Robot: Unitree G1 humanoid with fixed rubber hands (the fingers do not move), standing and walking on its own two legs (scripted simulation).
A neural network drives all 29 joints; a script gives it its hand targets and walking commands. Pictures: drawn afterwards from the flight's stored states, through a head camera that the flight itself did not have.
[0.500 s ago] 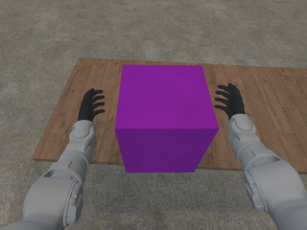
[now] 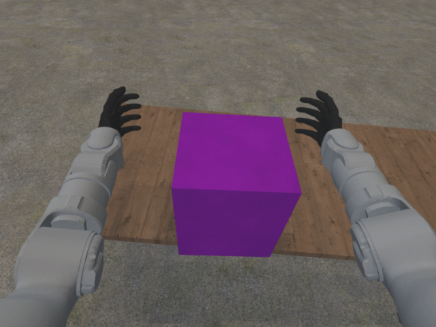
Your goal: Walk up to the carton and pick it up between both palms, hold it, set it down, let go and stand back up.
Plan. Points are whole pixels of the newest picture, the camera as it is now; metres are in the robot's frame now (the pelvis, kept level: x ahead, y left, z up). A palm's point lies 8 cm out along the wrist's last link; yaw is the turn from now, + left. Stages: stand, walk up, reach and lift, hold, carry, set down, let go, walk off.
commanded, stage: set down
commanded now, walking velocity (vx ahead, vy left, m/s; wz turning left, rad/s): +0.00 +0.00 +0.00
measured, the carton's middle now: (228, 188) +0.42 +0.01 +0.01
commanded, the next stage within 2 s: none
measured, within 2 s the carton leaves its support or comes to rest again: neither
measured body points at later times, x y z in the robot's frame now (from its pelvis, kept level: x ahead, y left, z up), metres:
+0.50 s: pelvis +0.01 +0.00 +0.01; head +0.01 +0.01 +0.46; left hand +0.38 +0.22 +0.10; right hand +0.39 -0.21 +0.11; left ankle +0.03 +0.13 -0.74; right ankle +0.01 -0.08 -0.74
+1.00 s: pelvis +0.02 +0.00 +0.01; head +0.01 +0.02 +0.46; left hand +0.31 +0.22 +0.05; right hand +0.33 -0.21 +0.06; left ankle +0.03 +0.13 -0.74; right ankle +0.01 -0.08 -0.74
